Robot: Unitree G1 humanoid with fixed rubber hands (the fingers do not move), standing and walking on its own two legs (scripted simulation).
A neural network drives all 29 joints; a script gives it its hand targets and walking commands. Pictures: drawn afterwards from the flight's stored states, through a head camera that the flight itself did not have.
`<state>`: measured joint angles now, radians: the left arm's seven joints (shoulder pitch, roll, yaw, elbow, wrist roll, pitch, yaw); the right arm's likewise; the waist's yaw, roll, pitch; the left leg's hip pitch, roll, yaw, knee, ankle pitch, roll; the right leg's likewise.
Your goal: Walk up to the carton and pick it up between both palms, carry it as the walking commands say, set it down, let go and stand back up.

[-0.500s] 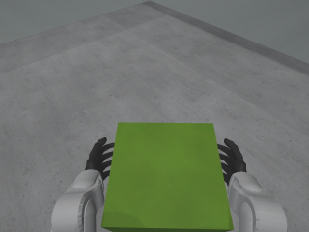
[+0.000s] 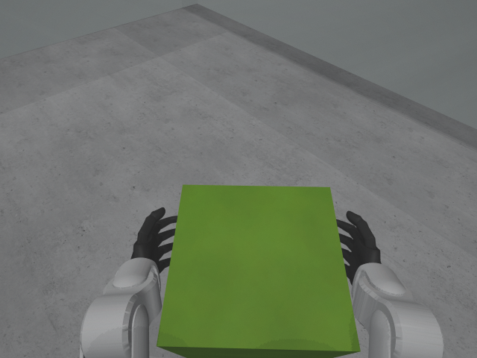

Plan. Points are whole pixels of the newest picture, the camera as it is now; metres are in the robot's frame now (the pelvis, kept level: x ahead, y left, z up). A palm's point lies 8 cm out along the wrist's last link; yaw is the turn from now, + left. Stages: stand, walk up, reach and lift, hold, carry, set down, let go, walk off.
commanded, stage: carry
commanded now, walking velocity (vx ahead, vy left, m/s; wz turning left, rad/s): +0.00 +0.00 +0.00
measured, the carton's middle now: (253, 282) +0.24 -0.01 +0.02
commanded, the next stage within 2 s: none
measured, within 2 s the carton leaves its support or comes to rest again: neither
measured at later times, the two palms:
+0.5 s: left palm (173, 152) +0.45 +0.14 +0.09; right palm (330, 155) +0.46 -0.16 +0.09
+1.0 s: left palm (159, 142) +0.50 +0.18 +0.08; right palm (308, 144) +0.50 -0.12 +0.08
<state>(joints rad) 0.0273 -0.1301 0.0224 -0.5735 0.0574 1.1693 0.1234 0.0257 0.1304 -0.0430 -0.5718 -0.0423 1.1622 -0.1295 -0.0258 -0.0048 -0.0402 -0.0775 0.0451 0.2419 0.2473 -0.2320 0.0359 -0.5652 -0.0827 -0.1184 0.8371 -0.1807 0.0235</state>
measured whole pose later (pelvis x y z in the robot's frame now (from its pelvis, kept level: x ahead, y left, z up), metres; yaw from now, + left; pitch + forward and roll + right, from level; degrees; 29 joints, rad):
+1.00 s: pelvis +0.26 +0.02 -0.02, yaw +1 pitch +3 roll +0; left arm 0.00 -0.13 0.04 -0.50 0.05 1.18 0.14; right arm -0.01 0.13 -0.06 -0.49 -0.04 1.18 -0.14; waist 0.00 0.01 -0.12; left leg -0.17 0.06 0.17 0.48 -0.37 0.00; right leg -0.27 -0.07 -0.18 0.52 -0.29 0.01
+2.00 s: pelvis +0.21 +0.02 -0.01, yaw +1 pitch +2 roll +0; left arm -0.07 -0.13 0.09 -0.21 0.09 1.00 0.09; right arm -0.08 0.13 -0.09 -0.22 -0.10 1.00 -0.11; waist 0.00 0.01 -0.11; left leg -0.22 0.06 0.17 0.47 -0.29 0.00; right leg -0.30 -0.07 -0.18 0.46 -0.20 -0.02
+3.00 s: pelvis +0.17 +0.01 -0.02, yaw +4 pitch -2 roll +1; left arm -0.40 -0.18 0.40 0.48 0.33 0.50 -0.03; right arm -0.40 0.20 -0.37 0.44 -0.34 0.52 -0.02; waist -0.02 0.03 0.06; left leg -0.25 -0.01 0.00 0.57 -0.28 0.01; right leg -0.32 -0.01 -0.07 0.56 -0.21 -0.03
